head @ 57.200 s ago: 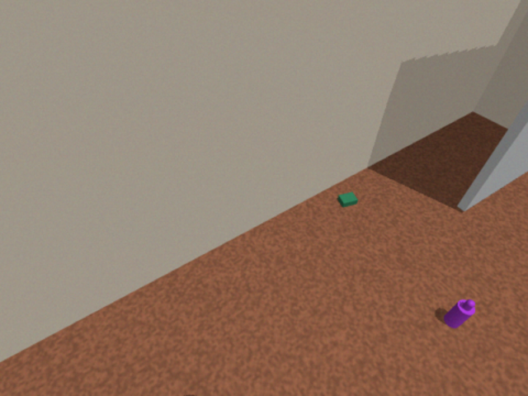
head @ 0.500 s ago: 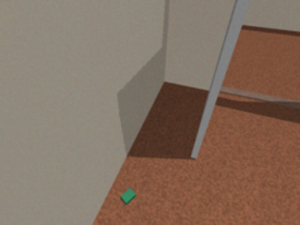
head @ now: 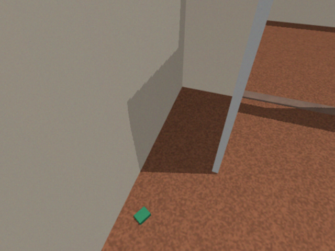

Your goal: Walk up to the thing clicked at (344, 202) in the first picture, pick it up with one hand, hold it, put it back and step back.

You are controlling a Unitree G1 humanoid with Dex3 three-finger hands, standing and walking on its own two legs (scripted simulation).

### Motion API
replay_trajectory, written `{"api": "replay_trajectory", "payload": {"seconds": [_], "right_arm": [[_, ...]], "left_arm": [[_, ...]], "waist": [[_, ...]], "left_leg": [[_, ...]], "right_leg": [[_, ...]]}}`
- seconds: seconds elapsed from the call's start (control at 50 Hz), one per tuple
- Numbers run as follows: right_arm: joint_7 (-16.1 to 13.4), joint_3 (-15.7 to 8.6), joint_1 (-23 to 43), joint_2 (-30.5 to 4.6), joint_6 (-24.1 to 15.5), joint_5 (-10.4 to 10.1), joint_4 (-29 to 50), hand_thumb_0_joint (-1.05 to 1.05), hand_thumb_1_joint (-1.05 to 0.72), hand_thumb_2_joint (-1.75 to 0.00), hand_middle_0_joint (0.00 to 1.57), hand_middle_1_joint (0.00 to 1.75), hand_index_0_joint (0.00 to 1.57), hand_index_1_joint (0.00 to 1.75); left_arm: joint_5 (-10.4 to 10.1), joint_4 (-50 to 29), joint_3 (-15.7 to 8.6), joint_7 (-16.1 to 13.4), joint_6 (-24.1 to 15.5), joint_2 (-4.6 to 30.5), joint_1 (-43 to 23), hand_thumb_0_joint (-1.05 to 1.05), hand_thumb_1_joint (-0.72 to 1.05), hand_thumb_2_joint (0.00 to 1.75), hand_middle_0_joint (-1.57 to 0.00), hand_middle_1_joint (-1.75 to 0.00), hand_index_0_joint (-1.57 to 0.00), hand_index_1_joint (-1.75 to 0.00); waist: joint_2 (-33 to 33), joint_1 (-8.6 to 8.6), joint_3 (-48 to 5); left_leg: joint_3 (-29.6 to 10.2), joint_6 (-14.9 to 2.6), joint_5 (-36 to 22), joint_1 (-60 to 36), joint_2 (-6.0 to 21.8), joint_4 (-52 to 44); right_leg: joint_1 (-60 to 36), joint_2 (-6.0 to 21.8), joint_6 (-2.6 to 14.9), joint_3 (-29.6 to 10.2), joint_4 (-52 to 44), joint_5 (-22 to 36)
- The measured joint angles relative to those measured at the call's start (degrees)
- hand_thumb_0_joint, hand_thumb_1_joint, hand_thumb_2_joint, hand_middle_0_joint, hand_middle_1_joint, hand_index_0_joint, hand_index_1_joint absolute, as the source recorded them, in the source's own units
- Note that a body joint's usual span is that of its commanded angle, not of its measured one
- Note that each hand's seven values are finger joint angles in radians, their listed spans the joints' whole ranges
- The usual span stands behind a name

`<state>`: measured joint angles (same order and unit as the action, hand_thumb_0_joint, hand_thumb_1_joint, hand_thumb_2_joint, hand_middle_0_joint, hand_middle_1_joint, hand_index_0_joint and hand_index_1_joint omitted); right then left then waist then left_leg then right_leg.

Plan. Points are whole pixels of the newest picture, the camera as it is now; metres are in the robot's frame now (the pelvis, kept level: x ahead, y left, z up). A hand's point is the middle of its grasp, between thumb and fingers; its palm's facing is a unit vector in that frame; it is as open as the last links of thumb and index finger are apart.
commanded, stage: stand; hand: left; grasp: from above
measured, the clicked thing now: (142, 215) +0.49 +0.18 -0.77
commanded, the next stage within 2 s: step back in 1.24 s
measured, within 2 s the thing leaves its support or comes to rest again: neither
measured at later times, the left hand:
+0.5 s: hand out of the picture +0.09 +0.24 -0.15, palm faces +0.02 -0.94 -0.34, open 7.4 cm
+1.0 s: hand out of the picture +0.10 +0.24 -0.15, palm faces +0.02 -0.94 -0.34, open 7.4 cm
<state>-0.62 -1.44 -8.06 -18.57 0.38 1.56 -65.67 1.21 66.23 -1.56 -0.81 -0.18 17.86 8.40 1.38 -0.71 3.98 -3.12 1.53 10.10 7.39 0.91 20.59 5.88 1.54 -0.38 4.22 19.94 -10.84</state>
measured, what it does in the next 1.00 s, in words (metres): stands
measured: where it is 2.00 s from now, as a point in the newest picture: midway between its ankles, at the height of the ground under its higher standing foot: outside the picture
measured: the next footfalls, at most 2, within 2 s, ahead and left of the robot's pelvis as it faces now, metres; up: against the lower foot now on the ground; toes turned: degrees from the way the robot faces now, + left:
right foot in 1.96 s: -0.06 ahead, -0.05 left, +0.00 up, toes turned -1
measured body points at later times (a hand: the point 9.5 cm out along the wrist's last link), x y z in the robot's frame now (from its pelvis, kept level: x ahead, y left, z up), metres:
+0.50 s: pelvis +0.01 -0.01 +0.00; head +0.02 -0.02 +0.45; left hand +0.09 +0.29 -0.13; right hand +0.09 -0.30 -0.14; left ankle +0.02 +0.14 -0.75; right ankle +0.00 -0.12 -0.75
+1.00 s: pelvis +0.02 -0.01 +0.00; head +0.04 -0.02 +0.45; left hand +0.10 +0.29 -0.13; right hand +0.10 -0.31 -0.14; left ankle +0.02 +0.14 -0.75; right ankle +0.00 -0.12 -0.75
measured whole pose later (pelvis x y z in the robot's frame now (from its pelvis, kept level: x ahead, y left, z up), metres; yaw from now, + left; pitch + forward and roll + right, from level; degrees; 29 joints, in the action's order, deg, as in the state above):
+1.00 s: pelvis +0.02 -0.01 +0.00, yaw +0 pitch -2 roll +0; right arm -0.8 -0.2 -5.7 -19.4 -0.3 1.2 -65.2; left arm 0.6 65.8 -1.7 -0.3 -0.4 18.3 5.3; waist 1.3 -0.6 3.1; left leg -3.0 2.4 10.8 5.4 1.7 18.1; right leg 4.5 0.8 0.4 4.2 18.6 -12.1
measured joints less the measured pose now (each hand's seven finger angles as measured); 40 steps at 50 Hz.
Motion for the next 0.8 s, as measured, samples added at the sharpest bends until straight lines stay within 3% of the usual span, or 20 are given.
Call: {"api": "replay_trajectory", "payload": {"seconds": [0.8], "right_arm": [[-0.27, 1.01, 2.15, -0.87, -0.52, -0.32, 0.16, 0.01, -0.91, -0.89, 0.21, 0.30, 0.20, 0.30]], "left_arm": [[-0.60, -0.07, -0.24, 0.48, -0.12, 0.24, -2.74, 0.00, 0.90, 0.90, -0.20, -0.30, -0.21, -0.30]], "waist": [[-0.10, 0.09, -0.41]], "left_leg": [[0.05, 0.83, 0.76, -1.56, 0.85, -2.10]], "right_leg": [[-1.17, -0.82, 0.73, 0.02, -1.43, -1.06]]}}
